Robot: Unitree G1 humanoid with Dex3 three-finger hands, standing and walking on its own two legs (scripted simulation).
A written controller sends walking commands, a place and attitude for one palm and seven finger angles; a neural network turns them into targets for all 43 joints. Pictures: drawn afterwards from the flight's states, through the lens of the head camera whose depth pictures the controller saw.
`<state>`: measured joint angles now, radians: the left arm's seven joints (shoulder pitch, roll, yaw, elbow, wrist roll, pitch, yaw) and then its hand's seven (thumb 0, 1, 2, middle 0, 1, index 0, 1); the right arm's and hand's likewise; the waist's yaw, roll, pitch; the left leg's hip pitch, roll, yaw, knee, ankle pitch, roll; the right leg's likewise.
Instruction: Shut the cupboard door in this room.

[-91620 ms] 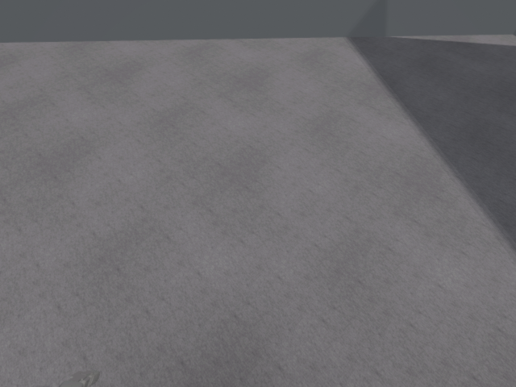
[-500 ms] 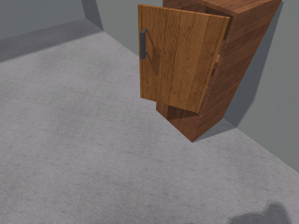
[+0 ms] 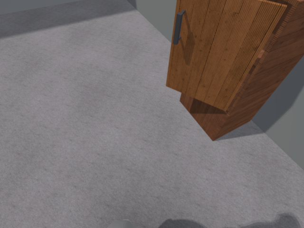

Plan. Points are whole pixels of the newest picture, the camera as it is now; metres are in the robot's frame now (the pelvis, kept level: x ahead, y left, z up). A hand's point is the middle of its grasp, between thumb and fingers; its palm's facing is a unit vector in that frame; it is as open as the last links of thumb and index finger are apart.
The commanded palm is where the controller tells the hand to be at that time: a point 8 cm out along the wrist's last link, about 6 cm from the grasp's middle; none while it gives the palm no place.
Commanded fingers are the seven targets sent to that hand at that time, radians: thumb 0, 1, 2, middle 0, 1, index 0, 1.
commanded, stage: walk to a spot facing it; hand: left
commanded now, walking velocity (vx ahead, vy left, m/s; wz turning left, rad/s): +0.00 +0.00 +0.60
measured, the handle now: (179, 27) +0.93 -0.10 +0.03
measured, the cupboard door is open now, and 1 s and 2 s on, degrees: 31 31 31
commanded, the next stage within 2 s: turn to face it in 1.58 s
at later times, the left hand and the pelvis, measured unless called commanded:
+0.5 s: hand out of the picture +0.07 +0.20 -0.14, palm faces +0.30 -0.91 -0.30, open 7.4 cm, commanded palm none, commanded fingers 0.00 0.90 0.90 -0.20 -0.30 -0.20 -0.30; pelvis +0.03 -0.04 +0.00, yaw +19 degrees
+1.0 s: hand out of the picture +0.01 +0.21 -0.17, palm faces +0.61 -0.74 -0.26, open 7.4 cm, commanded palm none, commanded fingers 0.00 0.90 0.90 -0.20 -0.30 -0.20 -0.30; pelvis +0.10 +0.01 +0.00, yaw +37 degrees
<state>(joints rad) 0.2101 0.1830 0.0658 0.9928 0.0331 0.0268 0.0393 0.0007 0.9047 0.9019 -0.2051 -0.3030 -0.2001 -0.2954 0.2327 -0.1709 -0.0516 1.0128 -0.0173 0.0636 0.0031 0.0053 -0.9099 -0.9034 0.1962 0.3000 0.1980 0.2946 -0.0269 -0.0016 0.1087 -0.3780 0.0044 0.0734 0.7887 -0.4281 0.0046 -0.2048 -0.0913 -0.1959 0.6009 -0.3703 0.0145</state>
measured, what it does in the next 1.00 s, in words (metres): walks ahead, turning left: right foot, then left foot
